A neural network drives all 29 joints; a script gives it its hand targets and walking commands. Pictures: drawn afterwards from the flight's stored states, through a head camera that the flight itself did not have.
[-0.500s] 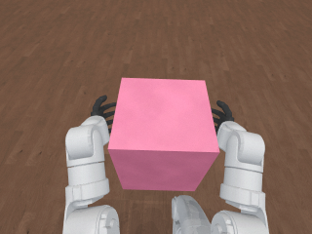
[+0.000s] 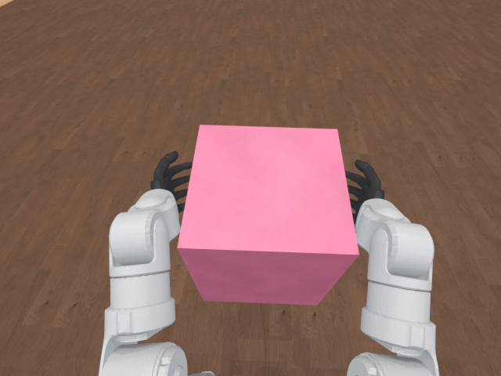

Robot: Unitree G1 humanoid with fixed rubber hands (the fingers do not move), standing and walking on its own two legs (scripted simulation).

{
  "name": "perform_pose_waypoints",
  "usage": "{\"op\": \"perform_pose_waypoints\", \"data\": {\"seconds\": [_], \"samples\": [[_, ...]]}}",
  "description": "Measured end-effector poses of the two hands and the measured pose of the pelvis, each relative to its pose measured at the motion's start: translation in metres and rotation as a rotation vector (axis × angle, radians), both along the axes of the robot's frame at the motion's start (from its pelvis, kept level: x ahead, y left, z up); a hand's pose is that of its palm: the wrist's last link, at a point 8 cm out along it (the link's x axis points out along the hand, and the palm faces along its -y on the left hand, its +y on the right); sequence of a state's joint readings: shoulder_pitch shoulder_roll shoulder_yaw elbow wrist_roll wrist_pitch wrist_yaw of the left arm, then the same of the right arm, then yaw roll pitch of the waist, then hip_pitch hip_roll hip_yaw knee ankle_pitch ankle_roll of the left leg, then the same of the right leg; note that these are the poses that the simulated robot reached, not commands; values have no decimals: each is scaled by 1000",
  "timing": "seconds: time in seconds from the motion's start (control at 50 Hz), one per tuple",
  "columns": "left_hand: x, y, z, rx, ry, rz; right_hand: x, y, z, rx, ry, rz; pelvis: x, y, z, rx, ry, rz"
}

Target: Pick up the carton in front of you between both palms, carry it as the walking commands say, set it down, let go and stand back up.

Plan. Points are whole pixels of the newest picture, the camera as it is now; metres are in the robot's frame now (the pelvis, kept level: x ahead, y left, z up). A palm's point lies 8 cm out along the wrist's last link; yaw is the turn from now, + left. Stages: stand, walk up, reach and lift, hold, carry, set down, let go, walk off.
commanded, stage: carry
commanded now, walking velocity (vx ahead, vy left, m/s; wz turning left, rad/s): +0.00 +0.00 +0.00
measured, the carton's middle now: (263, 223) +0.34 -0.01 +0.07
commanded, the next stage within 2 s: none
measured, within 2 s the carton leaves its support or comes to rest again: neither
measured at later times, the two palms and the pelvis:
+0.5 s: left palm (158, 191) +0.36 +0.16 +0.13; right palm (346, 194) +0.35 -0.14 +0.12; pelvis +0.04 +0.01 +0.00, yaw -1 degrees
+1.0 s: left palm (184, 112) +0.55 +0.14 +0.15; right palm (336, 114) +0.54 -0.16 +0.15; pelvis +0.21 +0.01 +0.00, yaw +0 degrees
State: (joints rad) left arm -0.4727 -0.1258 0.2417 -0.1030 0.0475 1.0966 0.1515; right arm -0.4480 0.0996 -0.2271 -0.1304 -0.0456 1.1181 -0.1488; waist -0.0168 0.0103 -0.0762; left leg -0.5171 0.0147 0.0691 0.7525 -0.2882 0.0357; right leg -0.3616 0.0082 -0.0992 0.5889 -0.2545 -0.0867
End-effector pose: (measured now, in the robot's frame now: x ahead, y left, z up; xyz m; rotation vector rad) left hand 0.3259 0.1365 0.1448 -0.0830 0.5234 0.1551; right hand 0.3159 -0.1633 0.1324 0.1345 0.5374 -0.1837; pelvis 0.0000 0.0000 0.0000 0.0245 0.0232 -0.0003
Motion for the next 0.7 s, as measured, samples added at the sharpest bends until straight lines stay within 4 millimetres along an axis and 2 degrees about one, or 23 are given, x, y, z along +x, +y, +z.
{"op": "perform_pose_waypoints", "data": {"seconds": [0.1,0.2,0.32,0.46,0.54,0.62,0.7], "samples": [[9,3,-2,-17,48,-11,8,3,9,-27,50,-7,15,4,-4,-15,-13,-2],[11,15,-14,-37,126,20,19,15,2,-26,128,12,23,5,2,-19,-11,-5],[20,26,-19,-36,122,39,32,25,-6,-14,125,23,28,7,4,-23,-4,-8],[33,24,-21,-38,104,25,37,24,-11,-7,106,3,36,10,3,-22,2,-13],[42,20,-16,-38,73,14,42,20,-8,-5,75,-10,46,11,1,-20,6,-15],[61,18,-5,-41,23,6,61,18,5,-11,24,-13,64,13,-3,-25,21,-15],[88,25,3,-45,-6,5,90,24,19,-33,-6,-7,89,18,-6,-14,31,-21]]}}
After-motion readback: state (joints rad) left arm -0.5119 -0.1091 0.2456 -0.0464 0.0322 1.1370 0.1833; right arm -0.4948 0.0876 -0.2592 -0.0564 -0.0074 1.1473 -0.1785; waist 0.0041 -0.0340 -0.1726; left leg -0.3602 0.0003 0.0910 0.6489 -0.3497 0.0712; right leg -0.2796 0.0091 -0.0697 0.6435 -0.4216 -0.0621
